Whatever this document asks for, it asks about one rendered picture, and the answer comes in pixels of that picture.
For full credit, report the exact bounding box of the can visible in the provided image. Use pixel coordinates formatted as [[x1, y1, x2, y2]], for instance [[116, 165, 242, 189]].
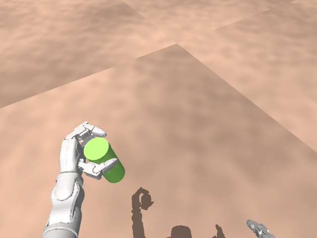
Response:
[[84, 137, 125, 183]]

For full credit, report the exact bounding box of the left robot hand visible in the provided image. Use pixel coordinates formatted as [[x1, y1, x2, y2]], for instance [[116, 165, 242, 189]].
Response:
[[59, 121, 118, 180]]

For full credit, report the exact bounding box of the left robot arm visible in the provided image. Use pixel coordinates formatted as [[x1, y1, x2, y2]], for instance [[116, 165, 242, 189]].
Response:
[[42, 172, 85, 238]]

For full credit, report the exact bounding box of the right robot hand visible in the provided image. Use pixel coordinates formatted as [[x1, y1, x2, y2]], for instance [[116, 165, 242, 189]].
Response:
[[247, 220, 276, 238]]

